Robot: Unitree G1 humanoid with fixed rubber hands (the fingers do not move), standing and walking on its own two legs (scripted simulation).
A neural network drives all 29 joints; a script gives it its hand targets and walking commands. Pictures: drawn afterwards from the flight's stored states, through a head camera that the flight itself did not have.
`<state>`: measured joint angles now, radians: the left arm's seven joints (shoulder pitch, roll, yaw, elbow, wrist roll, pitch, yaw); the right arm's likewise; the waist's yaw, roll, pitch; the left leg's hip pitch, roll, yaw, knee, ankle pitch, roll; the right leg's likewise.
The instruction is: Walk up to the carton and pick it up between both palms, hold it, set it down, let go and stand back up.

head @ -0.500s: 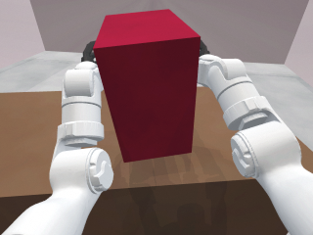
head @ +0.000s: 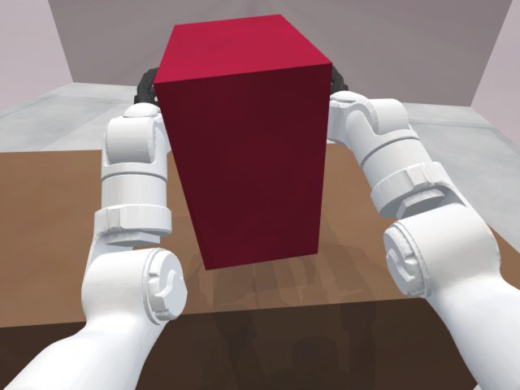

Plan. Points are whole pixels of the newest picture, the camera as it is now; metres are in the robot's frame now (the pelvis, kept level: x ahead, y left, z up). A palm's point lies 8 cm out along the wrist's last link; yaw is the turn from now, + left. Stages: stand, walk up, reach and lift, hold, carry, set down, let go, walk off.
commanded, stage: hold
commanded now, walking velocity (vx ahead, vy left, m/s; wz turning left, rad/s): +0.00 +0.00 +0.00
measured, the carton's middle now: (244, 136) +0.40 +0.01 +0.28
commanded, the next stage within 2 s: none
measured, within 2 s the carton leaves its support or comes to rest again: neither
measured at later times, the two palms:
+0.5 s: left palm (148, 118) +0.38 +0.14 +0.32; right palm (334, 111) +0.37 -0.12 +0.33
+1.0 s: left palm (148, 120) +0.38 +0.14 +0.32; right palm (334, 112) +0.37 -0.12 +0.33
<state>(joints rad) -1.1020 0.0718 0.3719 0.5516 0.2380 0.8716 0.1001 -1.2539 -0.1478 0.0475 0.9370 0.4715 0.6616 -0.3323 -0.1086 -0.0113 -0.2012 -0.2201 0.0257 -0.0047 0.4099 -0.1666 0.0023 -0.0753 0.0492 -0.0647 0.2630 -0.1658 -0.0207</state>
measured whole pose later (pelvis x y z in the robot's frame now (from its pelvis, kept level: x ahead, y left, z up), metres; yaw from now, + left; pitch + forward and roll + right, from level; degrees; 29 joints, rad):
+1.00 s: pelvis +0.00 +0.00 +0.00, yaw +0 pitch -1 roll -2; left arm -1.10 0.07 0.38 0.55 0.24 0.87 0.10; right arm -1.25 -0.15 0.04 0.94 0.47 0.67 -0.33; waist -0.10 -0.01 -0.21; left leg -0.23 0.03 0.00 0.41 -0.16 0.00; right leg -0.08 0.05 -0.06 0.26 -0.16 -0.02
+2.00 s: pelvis +0.00 +0.00 +0.00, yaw +0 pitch -1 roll -2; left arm -1.11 0.07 0.38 0.56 0.24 0.87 0.09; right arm -1.26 -0.14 0.04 0.95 0.46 0.67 -0.33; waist -0.11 -0.01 -0.21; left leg -0.22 0.03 -0.01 0.41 -0.16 0.00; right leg -0.08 0.05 -0.06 0.26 -0.16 -0.02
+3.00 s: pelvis +0.00 +0.00 +0.00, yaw +0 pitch -1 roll -2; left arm -1.11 0.07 0.38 0.57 0.24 0.87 0.10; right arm -1.27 -0.14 0.03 0.96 0.46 0.67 -0.33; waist -0.10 -0.01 -0.21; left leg -0.22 0.03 -0.01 0.41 -0.16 0.00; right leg -0.08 0.05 -0.06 0.27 -0.16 -0.02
